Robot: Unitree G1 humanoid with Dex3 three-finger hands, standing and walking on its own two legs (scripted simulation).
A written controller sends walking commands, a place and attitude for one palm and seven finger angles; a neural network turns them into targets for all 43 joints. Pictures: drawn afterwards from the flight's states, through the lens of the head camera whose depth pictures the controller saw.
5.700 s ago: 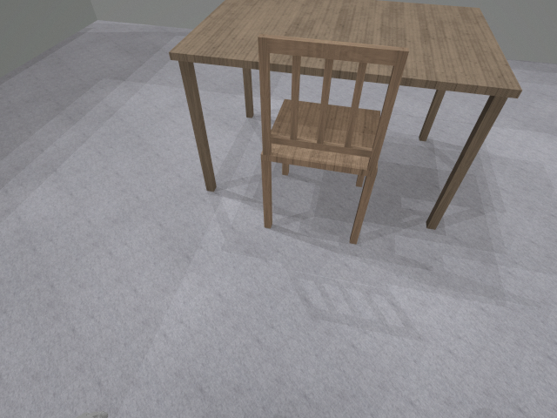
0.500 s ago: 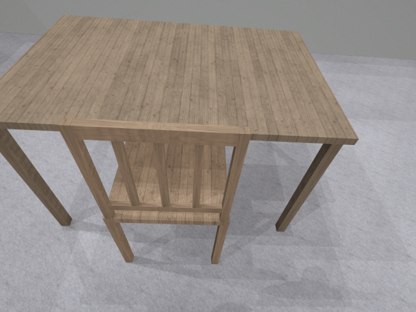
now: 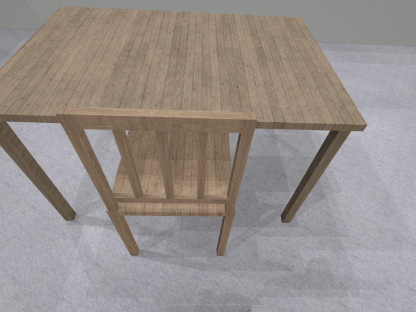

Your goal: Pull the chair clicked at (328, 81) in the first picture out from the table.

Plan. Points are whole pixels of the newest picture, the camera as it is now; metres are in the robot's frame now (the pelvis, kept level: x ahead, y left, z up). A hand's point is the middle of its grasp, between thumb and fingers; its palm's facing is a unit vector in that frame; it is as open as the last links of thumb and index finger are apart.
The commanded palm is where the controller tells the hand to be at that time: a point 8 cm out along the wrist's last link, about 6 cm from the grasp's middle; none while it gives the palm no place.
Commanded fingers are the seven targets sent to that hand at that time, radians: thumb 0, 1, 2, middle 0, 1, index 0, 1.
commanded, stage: come to a stop and stand still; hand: left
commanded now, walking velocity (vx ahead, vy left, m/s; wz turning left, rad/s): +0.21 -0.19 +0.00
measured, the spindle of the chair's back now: (166, 167) +0.47 +0.14 -0.08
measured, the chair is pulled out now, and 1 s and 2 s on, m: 0.00 0.00 0.00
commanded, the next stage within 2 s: look again from close up in 0.32 s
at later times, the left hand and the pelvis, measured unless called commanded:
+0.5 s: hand out of the picture +0.02 +0.18 -0.15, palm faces -0.04 -0.98 -0.20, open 7.4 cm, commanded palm none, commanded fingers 0.00 0.90 0.90 -0.20 -0.30 -0.20 -0.30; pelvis +0.00 +0.01 +0.02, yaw -3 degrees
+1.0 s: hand out of the picture +0.00 +0.17 -0.15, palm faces -0.04 -0.98 -0.20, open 7.3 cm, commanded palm none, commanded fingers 0.00 0.90 0.90 -0.20 -0.30 -0.20 -0.30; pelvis +0.00 +0.00 +0.02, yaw -3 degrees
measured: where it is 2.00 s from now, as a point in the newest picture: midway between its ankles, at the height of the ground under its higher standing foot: outside the picture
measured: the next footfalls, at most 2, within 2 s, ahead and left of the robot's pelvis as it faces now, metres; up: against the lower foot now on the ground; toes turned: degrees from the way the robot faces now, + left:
right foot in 0.14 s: +0.07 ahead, -0.11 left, +0.00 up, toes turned -6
